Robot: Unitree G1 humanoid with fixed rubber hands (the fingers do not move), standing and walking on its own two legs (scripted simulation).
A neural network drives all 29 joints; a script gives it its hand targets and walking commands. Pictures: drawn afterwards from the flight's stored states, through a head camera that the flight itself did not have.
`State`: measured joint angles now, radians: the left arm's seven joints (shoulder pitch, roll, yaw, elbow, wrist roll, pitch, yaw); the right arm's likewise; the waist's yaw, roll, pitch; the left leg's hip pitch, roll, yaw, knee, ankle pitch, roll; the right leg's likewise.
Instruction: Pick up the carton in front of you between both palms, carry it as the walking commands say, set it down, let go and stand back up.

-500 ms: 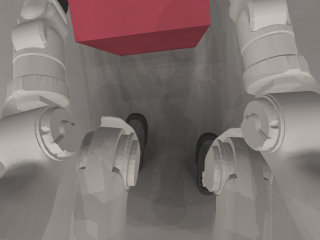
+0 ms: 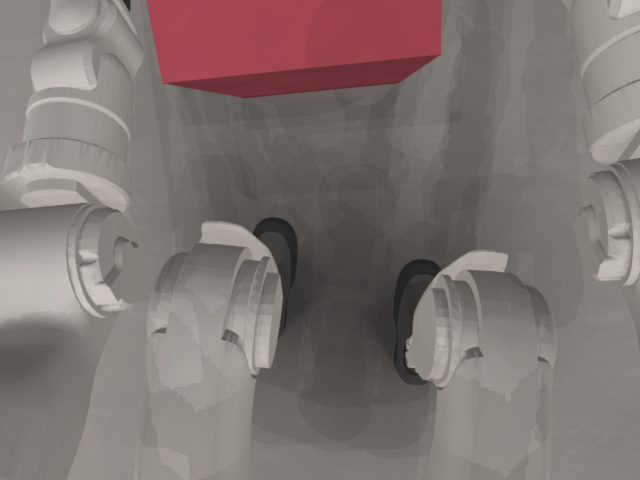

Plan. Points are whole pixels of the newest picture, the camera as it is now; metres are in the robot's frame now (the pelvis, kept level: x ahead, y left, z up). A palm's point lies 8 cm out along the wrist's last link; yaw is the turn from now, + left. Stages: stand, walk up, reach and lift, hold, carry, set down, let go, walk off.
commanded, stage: set down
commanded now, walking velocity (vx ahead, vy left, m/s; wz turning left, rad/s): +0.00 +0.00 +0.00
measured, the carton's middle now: out of the picture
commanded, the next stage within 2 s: let go in 1.00 s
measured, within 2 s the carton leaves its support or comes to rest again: neither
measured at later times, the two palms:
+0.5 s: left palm out of the picture +0.52 +0.26 +0.00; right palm out of the picture +0.61 -0.11 +0.00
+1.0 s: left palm out of the picture +0.52 +0.27 +0.15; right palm out of the picture +0.61 -0.12 +0.15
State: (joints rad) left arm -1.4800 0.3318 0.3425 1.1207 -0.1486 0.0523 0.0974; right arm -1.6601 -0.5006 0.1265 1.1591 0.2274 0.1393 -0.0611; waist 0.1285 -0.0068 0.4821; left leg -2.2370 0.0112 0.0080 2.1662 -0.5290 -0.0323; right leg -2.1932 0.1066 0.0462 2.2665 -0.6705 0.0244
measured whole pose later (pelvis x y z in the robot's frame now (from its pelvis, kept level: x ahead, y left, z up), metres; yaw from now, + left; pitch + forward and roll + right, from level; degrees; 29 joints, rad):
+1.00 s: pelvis +0.03 +0.00 +0.24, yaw +0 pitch +48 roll +0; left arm -1.13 0.20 0.41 0.75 -0.03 0.23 0.06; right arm -1.36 -0.39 -0.18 1.01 -0.02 0.25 0.02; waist 0.15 -0.05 -0.04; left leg -1.76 -0.01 -0.02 1.26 -0.33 -0.02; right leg -1.72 0.06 0.04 1.33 -0.44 0.01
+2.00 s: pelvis +0.13 +0.00 +0.41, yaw +2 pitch +4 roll +1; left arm 0.23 0.21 0.03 0.42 -0.02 0.04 -0.08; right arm 0.16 -0.20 -0.07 0.48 -0.03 0.03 0.03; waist 0.03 0.01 0.04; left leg -0.29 -0.02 -0.05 0.44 -0.22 -0.01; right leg -0.22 0.02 0.04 0.46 -0.30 -0.01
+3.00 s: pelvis +0.17 +0.02 +0.39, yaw +6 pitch +4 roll +0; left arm 0.36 0.27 0.00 0.69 0.01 -0.02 0.05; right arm 0.32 -0.23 0.00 0.76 -0.02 -0.04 -0.02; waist 0.02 -0.03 -0.10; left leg -0.34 -0.09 -0.10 0.66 -0.39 0.03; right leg -0.21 -0.04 -0.03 0.60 -0.47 0.03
